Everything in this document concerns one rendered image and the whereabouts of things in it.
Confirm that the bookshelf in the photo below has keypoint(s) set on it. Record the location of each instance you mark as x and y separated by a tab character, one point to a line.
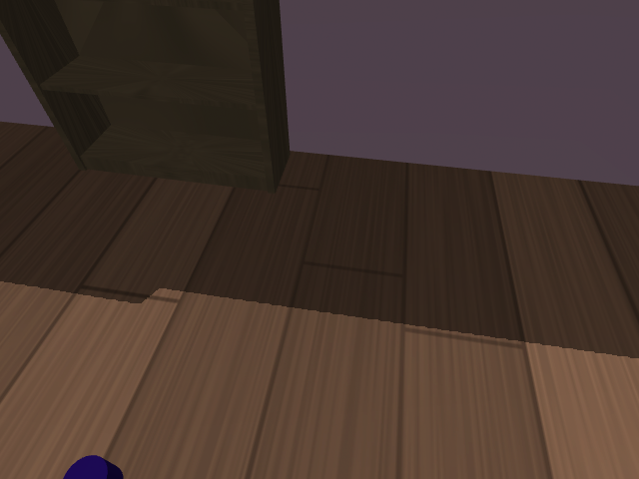
186	90

